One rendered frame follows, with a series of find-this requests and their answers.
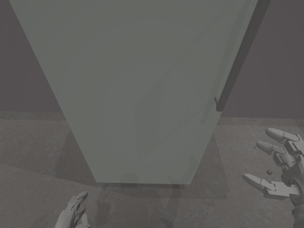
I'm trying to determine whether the robot right hand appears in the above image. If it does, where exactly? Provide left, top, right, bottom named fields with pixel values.
left=242, top=128, right=304, bottom=207

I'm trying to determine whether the fridge door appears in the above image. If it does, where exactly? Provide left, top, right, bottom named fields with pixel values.
left=9, top=0, right=258, bottom=184

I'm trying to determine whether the robot right forearm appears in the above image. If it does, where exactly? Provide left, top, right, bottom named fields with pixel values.
left=292, top=204, right=304, bottom=228

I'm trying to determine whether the handle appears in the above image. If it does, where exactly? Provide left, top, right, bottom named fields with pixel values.
left=214, top=0, right=271, bottom=112

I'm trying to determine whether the robot left hand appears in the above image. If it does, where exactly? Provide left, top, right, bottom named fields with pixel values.
left=54, top=191, right=90, bottom=228

